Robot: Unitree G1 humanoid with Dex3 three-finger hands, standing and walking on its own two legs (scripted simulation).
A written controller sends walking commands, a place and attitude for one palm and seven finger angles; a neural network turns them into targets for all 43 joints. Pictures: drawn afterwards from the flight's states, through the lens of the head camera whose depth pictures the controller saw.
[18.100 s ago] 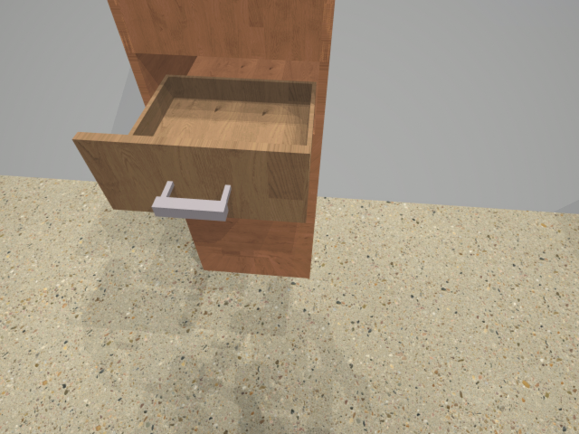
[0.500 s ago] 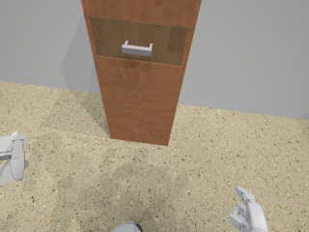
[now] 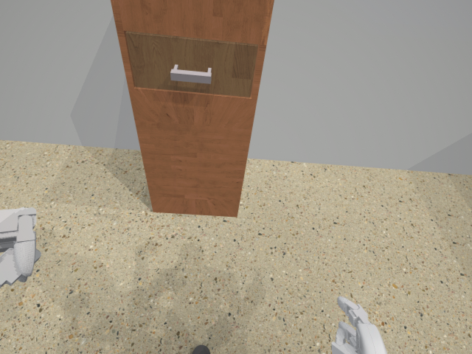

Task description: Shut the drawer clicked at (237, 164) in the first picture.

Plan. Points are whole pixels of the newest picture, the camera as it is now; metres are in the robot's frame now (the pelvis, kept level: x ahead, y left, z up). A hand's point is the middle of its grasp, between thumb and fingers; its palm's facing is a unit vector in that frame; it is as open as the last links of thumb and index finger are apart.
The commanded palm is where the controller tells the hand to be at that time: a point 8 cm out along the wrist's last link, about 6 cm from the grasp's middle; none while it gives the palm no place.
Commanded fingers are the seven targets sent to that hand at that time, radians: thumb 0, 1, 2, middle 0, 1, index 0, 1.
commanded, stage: stop stepping back and stand still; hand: left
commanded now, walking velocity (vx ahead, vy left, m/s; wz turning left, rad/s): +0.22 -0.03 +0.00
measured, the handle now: (192, 72) +0.88 +0.15 +0.04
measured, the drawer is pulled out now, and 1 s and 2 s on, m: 0.00 0.00 0.00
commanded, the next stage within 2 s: let the arm hang, fingers relaxed in 1.76 s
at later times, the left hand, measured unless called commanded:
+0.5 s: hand out of the picture +0.10 +0.24 +0.18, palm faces +0.34 -0.78 -0.53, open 3.2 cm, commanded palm +0.05 +0.29 +0.18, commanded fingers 0.00 0.90 0.90 -1.40 -1.60 -1.40 -1.60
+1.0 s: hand out of the picture +0.14 +0.26 +0.16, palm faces +0.35 -0.79 -0.50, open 3.2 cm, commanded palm +0.08 +0.30 +0.18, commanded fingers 0.00 0.90 0.90 -1.40 -1.60 -1.40 -1.60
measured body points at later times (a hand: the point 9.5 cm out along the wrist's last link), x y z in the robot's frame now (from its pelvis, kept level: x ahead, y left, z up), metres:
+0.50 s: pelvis -0.08 +0.01 -0.02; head -0.09 +0.02 +0.43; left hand +0.08 +0.28 +0.21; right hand +0.05 -0.21 -0.11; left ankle -0.03 +0.14 -0.70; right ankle -0.08 -0.07 -0.74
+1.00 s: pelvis -0.05 +0.02 -0.01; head -0.03 +0.02 +0.44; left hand +0.12 +0.30 +0.19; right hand +0.12 -0.20 -0.10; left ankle -0.04 +0.15 -0.74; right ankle -0.08 -0.08 -0.74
